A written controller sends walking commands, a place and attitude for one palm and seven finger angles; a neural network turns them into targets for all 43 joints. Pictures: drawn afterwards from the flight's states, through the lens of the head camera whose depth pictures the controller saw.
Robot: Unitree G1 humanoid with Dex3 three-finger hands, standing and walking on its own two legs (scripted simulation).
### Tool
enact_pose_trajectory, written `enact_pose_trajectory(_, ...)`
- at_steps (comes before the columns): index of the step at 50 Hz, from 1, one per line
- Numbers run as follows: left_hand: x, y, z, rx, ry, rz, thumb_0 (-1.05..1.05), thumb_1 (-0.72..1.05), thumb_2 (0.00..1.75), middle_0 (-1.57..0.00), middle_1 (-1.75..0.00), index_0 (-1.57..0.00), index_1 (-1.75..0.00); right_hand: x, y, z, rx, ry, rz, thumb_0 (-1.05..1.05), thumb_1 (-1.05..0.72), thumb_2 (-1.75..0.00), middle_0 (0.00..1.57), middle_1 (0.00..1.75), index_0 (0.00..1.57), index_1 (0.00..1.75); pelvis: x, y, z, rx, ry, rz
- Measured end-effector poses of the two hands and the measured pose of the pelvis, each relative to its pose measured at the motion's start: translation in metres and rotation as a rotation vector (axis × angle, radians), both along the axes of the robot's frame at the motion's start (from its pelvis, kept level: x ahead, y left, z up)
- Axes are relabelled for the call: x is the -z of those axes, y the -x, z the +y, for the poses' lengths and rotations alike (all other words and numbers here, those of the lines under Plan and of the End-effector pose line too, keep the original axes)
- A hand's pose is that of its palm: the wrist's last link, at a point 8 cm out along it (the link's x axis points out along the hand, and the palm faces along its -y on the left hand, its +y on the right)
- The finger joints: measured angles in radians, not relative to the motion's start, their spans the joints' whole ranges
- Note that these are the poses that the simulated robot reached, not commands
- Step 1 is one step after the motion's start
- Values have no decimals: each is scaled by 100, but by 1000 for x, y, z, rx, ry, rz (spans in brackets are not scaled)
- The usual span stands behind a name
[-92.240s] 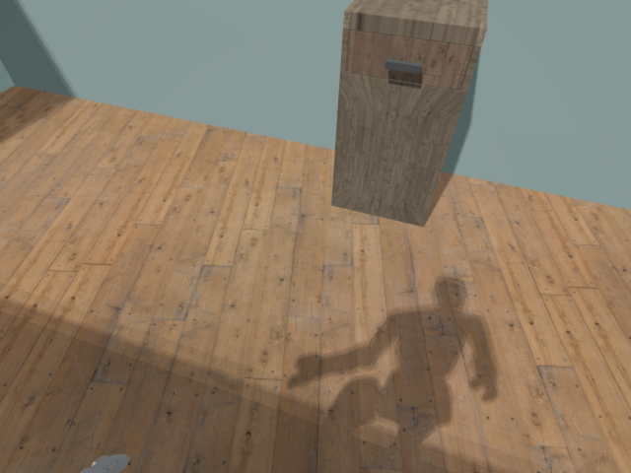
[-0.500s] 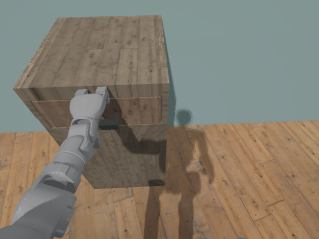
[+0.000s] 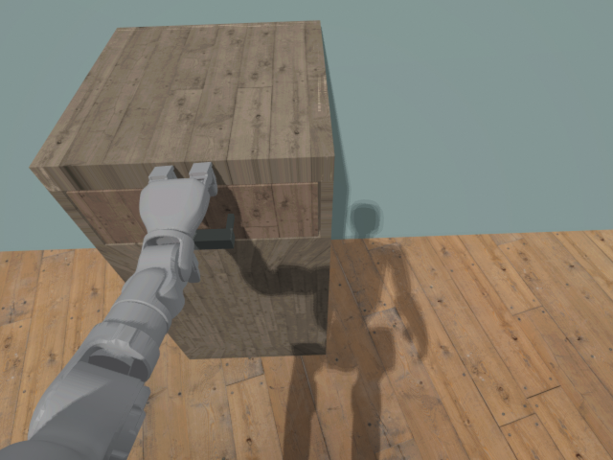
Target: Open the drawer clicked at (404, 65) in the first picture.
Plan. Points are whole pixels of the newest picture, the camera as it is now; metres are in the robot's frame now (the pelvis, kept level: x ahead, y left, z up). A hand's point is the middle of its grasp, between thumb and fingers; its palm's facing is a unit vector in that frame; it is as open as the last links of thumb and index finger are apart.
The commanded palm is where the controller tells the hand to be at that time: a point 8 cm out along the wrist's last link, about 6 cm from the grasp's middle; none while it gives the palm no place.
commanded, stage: lower the fingers behind the handle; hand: left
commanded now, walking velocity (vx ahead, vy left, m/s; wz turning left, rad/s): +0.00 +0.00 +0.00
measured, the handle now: (200, 229) +0.48 +0.19 -0.02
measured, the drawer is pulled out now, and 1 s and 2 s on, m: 0.00 0.00 0.00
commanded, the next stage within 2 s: lift the fingers back up to retry in 1.62 s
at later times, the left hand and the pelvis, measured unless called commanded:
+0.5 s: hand (179, 249) +0.43 +0.21 +0.00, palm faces +0.02 -0.04 -1.00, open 13.8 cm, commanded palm +0.40 +0.20 +0.05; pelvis +0.00 -0.01 -0.01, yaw +1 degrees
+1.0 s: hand (180, 255) +0.42 +0.21 -0.01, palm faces +0.01 -0.03 -1.00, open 13.8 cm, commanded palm +0.40 +0.21 +0.02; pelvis +0.00 +0.00 -0.02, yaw +0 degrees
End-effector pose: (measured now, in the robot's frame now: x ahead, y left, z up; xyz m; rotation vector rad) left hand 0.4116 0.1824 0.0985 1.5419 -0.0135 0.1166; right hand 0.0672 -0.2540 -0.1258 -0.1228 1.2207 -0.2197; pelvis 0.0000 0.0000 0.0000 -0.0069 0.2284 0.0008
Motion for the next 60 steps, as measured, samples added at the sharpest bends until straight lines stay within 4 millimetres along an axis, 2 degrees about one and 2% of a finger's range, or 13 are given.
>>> enact_pose_trajectory(6,0,2,0,-46,9,112,0,-49,30,-35,-123,-33,-126,-11,-14,6,3,-11,-66,0,-91,-90,20,30,20,30,-5,2,-6,9,-8,-33)
enact_pose_trajectory(12,30,17,19,-16,22,232,0,-49,30,-33,-121,-31,-122,-20,-19,-7,-14,49,-102,0,-90,-90,20,30,20,30,-4,5,-12,4,-7,-30)
enact_pose_trajectory(17,38,28,26,76,24,157,0,-49,30,-32,-121,-32,-121,-14,-16,-23,-37,101,-62,0,-90,-90,20,30,20,30,3,6,-11,-15,0,7)
enact_pose_trajectory(21,41,22,29,73,9,80,0,-49,30,-32,-121,-32,-120,-2,-12,-27,-46,104,-19,0,-91,-90,20,30,20,30,10,5,-10,-30,6,43)
enact_pose_trajectory(26,51,5,27,-3,10,72,0,-49,30,-32,-121,-32,-120,8,-5,-21,-25,68,16,0,-91,-90,20,30,20,30,15,2,-7,-23,8,72)
enact_pose_trajectory(29,50,1,25,-28,12,70,0,-48,30,-32,-121,-35,-125,10,0,-14,-9,45,34,0,-91,-90,20,30,20,30,13,-2,-6,-14,7,75)
enact_pose_trajectory(36,49,2,25,-33,15,125,0,-48,30,-32,-121,-32,-125,6,6,-2,10,22,45,0,-91,-90,20,30,20,30,9,-7,-5,-5,7,53)
enact_pose_trajectory(43,53,7,28,4,13,120,0,-49,30,-28,-123,-31,-122,3,4,-4,0,48,26,0,-90,-90,20,30,20,30,11,-3,-2,-6,11,58)
enact_pose_trajectory(53,62,10,27,14,-15,54,0,-49,30,-24,-128,-32,-120,11,3,-6,-26,65,25,0,-91,-90,20,30,20,30,22,5,3,-15,18,88)
enact_pose_trajectory(60,62,5,23,-20,-47,51,0,-49,30,-25,-135,-32,-121,17,12,1,-29,53,32,0,-91,-90,20,30,20,30,27,14,5,-20,21,98)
